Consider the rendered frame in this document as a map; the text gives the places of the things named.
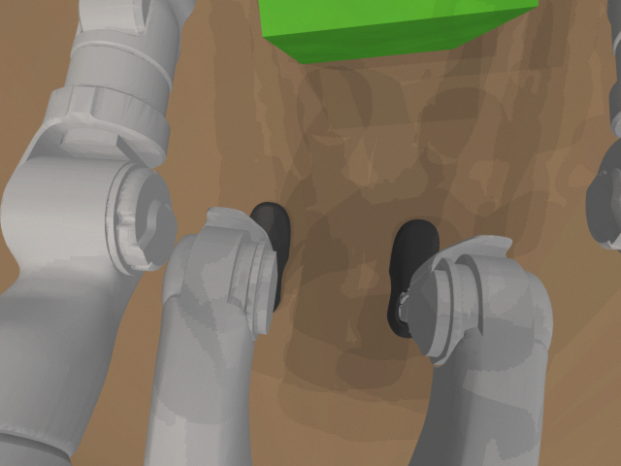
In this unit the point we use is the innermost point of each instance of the robot right upper arm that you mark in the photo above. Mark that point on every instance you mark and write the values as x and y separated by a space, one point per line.
603 201

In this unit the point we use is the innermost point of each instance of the robot shin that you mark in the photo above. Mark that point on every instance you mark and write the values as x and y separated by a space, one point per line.
216 216
488 245

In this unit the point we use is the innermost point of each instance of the robot left shin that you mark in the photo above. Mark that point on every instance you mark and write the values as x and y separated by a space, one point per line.
216 216

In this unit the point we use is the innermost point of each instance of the robot right shin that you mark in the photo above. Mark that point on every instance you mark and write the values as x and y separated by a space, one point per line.
488 245

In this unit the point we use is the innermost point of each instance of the robot left upper arm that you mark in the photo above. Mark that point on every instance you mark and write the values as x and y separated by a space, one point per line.
82 231

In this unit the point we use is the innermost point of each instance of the carton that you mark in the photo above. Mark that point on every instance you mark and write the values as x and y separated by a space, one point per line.
313 31

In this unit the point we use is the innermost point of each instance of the left robot forearm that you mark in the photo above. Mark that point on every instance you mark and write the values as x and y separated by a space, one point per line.
114 101

